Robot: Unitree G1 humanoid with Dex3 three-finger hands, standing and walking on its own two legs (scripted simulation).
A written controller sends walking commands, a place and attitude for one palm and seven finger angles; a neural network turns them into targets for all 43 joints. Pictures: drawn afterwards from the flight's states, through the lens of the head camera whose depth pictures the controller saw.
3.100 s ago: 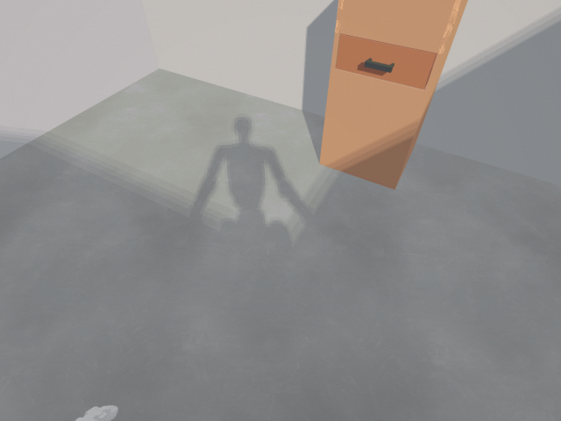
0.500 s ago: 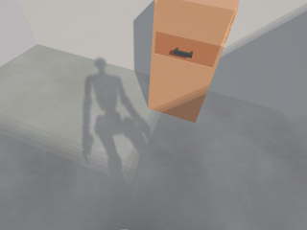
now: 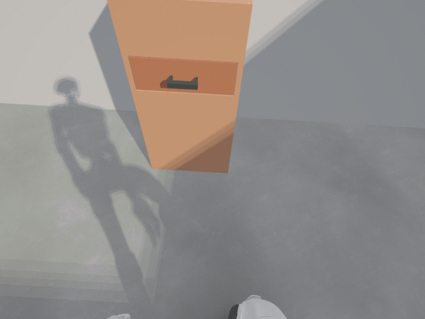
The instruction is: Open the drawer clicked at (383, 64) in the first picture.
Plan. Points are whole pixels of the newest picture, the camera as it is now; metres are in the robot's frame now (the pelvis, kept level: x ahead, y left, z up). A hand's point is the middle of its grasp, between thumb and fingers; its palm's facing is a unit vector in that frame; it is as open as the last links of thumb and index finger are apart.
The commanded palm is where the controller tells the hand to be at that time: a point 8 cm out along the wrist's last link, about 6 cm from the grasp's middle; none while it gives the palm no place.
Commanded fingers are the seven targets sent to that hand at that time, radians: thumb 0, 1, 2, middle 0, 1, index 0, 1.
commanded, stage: take the last steps up to it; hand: left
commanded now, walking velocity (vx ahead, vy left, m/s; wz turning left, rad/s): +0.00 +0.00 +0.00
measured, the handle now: (183, 81) +0.90 +0.11 -0.13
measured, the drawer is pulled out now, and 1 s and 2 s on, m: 0.00 0.00 0.00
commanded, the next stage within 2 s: come to a stop and stand still in 0.82 s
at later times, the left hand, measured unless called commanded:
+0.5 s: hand (118, 291) +0.20 +0.22 -0.19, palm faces +0.00 -0.99 -0.16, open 7.3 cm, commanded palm none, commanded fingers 0.00 0.90 0.90 -0.20 -0.30 -0.20 -0.30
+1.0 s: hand (160, 200) +0.42 +0.14 -0.15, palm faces -0.05 -0.97 -0.25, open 7.2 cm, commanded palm none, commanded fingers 0.00 0.90 0.90 -0.20 -0.30 -0.20 -0.30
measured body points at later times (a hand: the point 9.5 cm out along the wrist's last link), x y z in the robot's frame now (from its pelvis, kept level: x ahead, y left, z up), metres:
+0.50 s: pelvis +0.20 +0.03 +0.00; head +0.19 +0.05 +0.44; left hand +0.20 +0.27 -0.17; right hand +0.27 -0.21 -0.13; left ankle +0.26 +0.14 -0.73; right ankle +0.11 -0.08 -0.70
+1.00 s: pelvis +0.35 -0.04 +0.01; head +0.37 -0.07 +0.46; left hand +0.42 +0.19 -0.13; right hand +0.27 -0.24 -0.16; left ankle +0.29 +0.10 -0.67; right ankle +0.36 -0.12 -0.73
